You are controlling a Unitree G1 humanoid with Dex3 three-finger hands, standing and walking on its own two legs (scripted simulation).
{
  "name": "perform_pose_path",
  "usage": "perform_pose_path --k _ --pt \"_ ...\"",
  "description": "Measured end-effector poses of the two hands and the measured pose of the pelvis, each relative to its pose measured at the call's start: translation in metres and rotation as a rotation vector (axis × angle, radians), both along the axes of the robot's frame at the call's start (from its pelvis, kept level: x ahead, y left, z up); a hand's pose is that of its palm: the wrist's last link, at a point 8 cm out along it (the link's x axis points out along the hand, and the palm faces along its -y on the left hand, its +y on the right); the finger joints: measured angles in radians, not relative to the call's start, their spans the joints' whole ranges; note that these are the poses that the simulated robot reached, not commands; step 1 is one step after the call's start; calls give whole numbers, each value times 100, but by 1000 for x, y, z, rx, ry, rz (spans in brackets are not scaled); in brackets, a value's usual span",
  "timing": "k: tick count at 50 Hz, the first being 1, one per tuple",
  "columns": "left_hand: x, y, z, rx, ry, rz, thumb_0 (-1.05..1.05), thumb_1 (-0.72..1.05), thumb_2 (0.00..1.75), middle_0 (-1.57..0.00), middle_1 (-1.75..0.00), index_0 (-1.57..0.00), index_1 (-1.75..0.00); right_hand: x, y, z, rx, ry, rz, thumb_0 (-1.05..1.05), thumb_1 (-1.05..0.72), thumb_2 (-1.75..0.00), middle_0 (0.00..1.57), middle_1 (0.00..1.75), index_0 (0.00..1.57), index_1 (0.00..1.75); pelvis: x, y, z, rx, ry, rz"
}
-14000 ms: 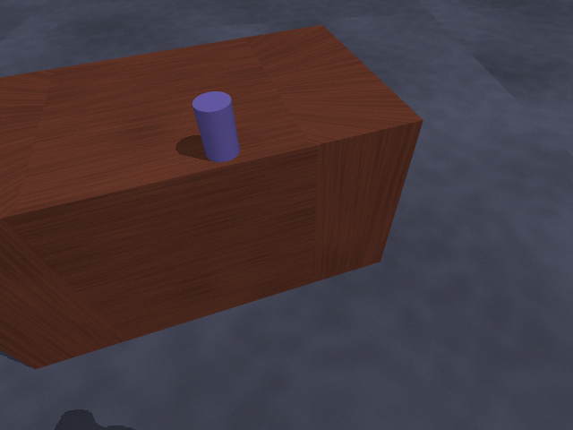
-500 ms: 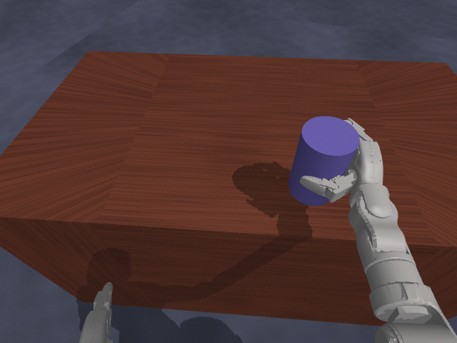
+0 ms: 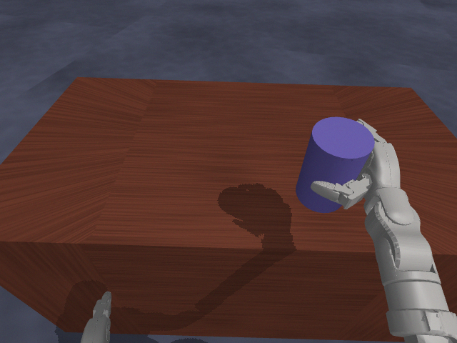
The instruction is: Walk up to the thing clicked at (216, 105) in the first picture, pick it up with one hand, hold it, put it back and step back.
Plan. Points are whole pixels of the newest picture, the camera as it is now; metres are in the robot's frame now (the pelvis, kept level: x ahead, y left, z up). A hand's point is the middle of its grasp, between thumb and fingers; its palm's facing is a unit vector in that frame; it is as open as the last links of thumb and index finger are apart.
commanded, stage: lift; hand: right
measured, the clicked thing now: (329, 167) +0.37 -0.13 +0.16
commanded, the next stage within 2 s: hold in 0.50 s
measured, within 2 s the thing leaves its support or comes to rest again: neither
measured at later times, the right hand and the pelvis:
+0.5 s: hand (359, 156) +0.34 -0.15 +0.20, palm faces +0.06 +1.00 -0.03, open 11.9 cm; pelvis +0.00 +0.00 +0.00, yaw -1 degrees
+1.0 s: hand (372, 150) +0.32 -0.16 +0.23, palm faces +0.04 +1.00 -0.04, open 11.9 cm; pelvis -0.01 +0.00 +0.00, yaw -1 degrees
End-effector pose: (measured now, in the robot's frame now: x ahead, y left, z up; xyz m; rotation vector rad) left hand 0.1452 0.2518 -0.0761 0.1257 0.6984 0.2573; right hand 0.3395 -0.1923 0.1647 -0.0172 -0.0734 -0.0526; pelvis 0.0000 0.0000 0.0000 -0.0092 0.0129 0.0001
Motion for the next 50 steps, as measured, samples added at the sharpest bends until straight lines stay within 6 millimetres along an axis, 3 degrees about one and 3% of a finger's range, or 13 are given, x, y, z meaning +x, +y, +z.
perform_pose_path --k 18,50 --pt "5 -5 -1 -23 -21 -28 -1 -50 3 -5 -5 -6 -3 -16 -12 30 -4 3 0 0 61 -104 60 102 61 102 0 -2 4 5 -33 -8" --pt "0 7 -1 -19 -68 -26 -1 -51 4 -5 -5 -6 -4 -38 -17 66 -24 -2 11 0 61 -104 60 102 61 102 -10 1 4 3 -57 -17"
